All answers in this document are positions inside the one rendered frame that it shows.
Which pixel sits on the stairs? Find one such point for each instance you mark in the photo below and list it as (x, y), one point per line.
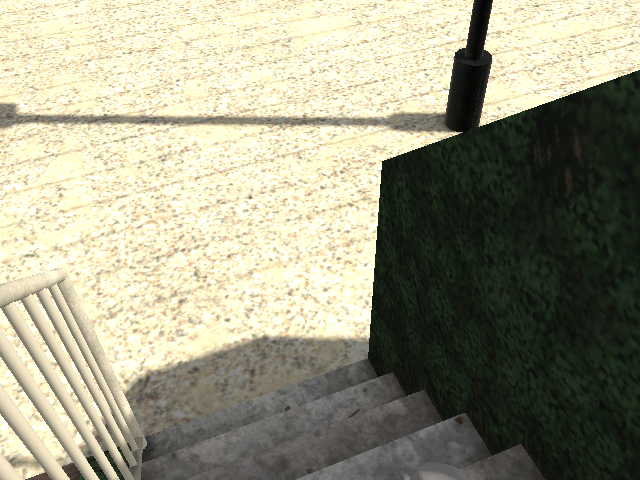
(346, 424)

